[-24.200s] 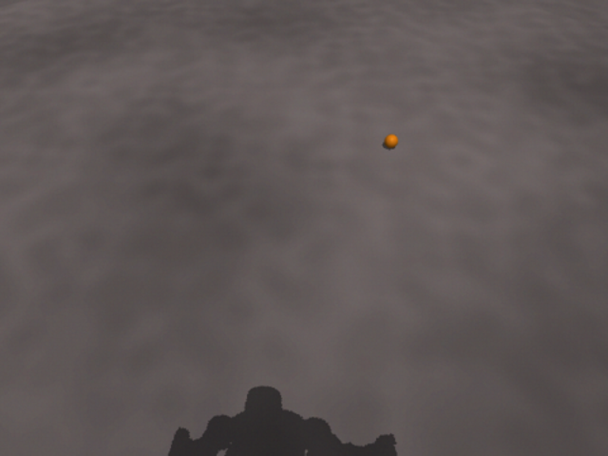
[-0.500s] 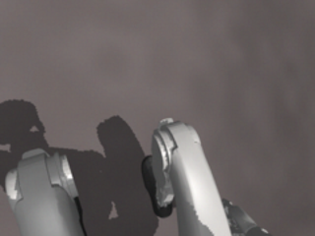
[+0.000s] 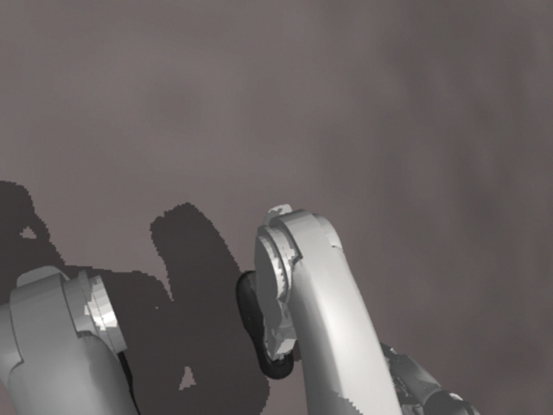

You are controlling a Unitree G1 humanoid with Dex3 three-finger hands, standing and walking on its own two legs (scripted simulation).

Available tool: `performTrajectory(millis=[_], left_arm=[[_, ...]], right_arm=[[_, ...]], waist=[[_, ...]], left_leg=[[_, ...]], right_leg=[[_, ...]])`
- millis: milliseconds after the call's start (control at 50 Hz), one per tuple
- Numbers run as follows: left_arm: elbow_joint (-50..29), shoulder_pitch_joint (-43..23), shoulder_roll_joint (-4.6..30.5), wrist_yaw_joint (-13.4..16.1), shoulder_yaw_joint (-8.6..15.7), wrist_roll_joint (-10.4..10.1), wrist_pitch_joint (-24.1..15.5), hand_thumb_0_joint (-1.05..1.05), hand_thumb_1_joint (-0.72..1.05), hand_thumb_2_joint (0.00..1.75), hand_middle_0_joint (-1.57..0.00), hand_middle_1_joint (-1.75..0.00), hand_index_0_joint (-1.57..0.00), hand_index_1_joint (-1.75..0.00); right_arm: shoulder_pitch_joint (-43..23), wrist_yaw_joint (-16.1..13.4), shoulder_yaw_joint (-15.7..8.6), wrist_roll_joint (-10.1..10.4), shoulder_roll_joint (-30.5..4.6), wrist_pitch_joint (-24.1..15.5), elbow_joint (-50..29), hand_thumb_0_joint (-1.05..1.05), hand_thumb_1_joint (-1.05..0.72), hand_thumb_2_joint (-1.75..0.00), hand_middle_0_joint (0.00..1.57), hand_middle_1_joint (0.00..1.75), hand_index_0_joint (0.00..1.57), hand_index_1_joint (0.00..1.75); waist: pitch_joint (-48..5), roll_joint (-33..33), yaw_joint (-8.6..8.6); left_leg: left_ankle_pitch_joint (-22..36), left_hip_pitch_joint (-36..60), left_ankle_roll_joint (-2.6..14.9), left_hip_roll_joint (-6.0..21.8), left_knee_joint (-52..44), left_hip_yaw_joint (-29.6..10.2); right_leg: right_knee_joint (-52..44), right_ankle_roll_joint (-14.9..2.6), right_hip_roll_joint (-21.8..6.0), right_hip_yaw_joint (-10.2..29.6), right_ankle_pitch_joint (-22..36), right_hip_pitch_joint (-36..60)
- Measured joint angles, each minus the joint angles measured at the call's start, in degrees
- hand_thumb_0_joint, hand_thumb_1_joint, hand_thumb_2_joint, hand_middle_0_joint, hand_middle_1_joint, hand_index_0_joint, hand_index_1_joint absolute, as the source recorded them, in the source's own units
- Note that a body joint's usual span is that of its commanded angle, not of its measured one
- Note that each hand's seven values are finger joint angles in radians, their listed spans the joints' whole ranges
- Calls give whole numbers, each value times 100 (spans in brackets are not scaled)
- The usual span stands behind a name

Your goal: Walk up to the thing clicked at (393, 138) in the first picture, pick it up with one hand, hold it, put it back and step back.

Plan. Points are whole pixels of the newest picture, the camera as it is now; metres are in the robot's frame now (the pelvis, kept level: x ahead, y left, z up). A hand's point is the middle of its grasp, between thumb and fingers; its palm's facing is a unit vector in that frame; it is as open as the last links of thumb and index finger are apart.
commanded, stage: rest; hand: left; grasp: from above
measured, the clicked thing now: out of the picture +0.44 +0.34 -0.25
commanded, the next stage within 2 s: open in 0.42 s
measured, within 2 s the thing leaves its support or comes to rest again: rests again in 0.10 s
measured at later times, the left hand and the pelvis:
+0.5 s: hand out of the picture +0.43 +0.34 -0.23, palm faces -0.45 -0.14 -0.88, open 9.1 cm; pelvis +0.00 +0.00 +0.00, yaw -1 degrees
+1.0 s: hand out of the picture +0.44 +0.34 -0.24, palm faces -0.43 -0.13 -0.89, open 12.0 cm; pelvis +0.00 +0.00 +0.00, yaw -2 degrees
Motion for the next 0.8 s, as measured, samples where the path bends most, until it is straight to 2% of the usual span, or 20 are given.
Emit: performTrajectory(millis=[120,360,460,600,680,800], left_arm=[[104,-37,109,60,37,14,-21,1,12,37,-83,-55,-80,-50],[224,-74,211,179,-50,-9,-21,1,11,36,-84,-54,-81,-49],[334,-148,241,205,-167,-27,-19,1,11,37,-84,-54,-81,-49],[430,-179,321,266,-127,23,-55,1,11,37,-84,-54,-81,-49],[479,-190,323,268,-165,8,-47,0,12,41,-79,-57,-76,-52],[432,-177,341,294,-179,-43,-32,0,8,52,-64,-62,-63,-59]], right_arm=[[-8,39,70,-33,-27,-82,-29,0,-92,-90,20,30,20,30],[3,91,204,-68,-46,-157,-36,0,-92,-90,20,30,20,30],[-28,107,262,-77,-66,-195,-79,0,-92,-90,20,30,20,30],[-77,128,321,-106,-85,-247,-143,0,-91,-90,20,30,20,30],[-81,134,354,-108,-103,-277,-150,0,-91,-90,20,30,20,30],[-83,140,372,-110,-140,-349,-148,0,-91,-90,20,30,20,30]], waist=[[61,-29,-46],[85,-85,-87],[92,-83,-104],[137,-103,-131],[145,-110,-133],[201,-140,-147]], left_leg=[[0,0,24,5,32,-22],[-24,2,44,7,68,-72],[-20,0,56,4,70,-83],[-20,29,53,11,68,-100],[-12,39,47,13,65,-111],[1,47,39,11,76,-130]], right_leg=[[-4,16,17,-17,12,22],[-27,14,34,-61,11,60],[-41,19,36,-73,14,74],[-57,33,47,-85,31,100],[-63,47,52,-91,48,103],[-60,55,58,-104,67,110]])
